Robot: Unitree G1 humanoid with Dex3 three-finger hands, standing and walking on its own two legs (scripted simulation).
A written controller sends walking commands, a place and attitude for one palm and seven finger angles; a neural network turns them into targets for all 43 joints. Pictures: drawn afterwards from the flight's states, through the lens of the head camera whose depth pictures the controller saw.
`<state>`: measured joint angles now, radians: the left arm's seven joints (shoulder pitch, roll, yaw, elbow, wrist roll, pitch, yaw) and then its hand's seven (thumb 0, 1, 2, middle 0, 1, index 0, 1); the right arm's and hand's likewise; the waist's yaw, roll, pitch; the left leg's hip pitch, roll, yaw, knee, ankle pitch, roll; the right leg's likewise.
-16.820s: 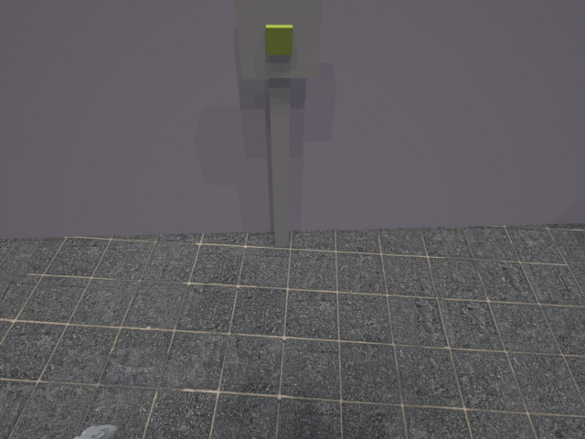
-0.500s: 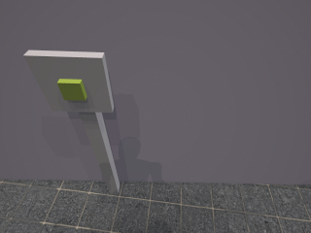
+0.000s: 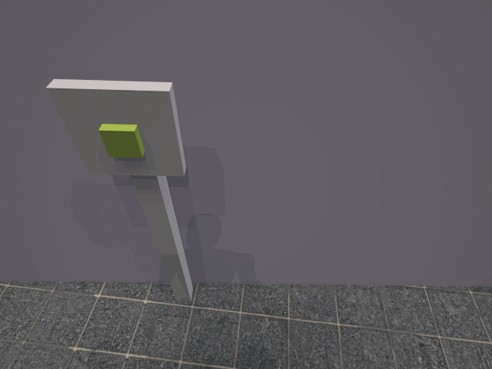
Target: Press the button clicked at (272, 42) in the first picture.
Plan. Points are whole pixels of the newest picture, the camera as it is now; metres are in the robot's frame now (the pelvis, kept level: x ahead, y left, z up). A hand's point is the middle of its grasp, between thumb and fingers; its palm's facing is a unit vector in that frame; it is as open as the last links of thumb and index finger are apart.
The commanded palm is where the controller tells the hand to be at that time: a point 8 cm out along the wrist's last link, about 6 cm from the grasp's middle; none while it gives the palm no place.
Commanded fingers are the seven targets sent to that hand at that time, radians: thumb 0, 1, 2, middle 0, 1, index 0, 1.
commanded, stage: look again from close up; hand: left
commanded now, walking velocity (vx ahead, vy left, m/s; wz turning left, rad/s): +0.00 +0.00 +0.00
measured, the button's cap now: (123, 140) +0.48 +0.27 +0.11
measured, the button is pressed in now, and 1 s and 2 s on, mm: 0 0 0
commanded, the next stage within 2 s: raise the hand and make a fist in 0.02 s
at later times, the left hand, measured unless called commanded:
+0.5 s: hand (130, 358) +0.15 +0.19 -0.04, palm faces +0.05 -1.00 +0.00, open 5.7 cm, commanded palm +0.12 +0.25 -0.03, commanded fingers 0.00 0.90 0.90 -0.75 -0.90 -0.75 -0.90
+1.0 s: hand (113, 323) +0.18 +0.21 +0.02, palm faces +0.10 -0.99 -0.07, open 3.1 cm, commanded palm +0.14 +0.26 +0.03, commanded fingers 0.00 0.90 0.90 -1.30 -1.50 -1.30 -1.50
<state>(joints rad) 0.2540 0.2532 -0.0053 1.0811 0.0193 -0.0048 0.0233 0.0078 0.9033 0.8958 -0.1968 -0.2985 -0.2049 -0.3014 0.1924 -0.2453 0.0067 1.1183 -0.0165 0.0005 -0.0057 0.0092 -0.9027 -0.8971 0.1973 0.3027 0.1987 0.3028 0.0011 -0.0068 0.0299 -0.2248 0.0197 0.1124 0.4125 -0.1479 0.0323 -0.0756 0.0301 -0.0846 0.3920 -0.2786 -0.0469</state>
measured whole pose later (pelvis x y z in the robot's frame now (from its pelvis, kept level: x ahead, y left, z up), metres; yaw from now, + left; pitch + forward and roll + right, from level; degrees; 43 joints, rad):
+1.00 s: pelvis -0.01 -0.01 -0.05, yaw +2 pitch +8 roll -1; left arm 0.52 0.25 0.23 -0.09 -0.32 -0.33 -0.26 0.02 0.90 0.90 -1.16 -1.35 -1.17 -1.36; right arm 0.27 -0.23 0.00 0.61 0.04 -0.20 -0.07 0.02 -0.90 -0.90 0.20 0.30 0.20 0.30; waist -0.01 0.04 -0.11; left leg -0.70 0.05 0.06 0.89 -0.34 0.03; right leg -0.52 0.03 -0.13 0.88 -0.50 -0.06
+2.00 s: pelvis +0.00 -0.01 -0.01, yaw +2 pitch -1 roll +0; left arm 0.27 0.28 0.24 -0.14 -0.30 -0.02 -0.22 0.02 0.90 0.90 -1.30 -1.50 -1.30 -1.50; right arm 0.23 -0.26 0.05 0.62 0.06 -0.24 -0.08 0.02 -0.90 -0.90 0.20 0.30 0.20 0.30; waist 0.03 0.05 -0.05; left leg -0.35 0.02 0.07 0.59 -0.23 0.03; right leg -0.19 0.02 -0.12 0.57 -0.37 -0.05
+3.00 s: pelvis +0.01 +0.00 -0.01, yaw +1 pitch +3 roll +0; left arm -0.16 0.32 0.28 0.35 -0.26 -0.10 -0.24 0.02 0.90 0.90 -1.30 -1.50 -1.30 -1.50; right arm 0.24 -0.27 0.03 0.66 0.07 -0.15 -0.09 0.02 -0.90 -0.90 0.20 0.30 0.20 0.30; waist -0.01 0.03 -0.03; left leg -0.40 0.02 0.09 0.60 -0.24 0.03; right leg -0.25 0.02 -0.10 0.59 -0.38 -0.05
